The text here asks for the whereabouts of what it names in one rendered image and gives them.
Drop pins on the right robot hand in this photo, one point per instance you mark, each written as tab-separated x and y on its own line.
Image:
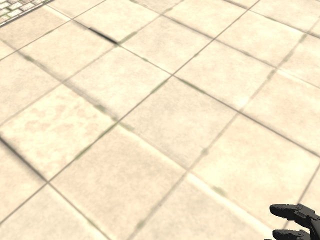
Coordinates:
301	215

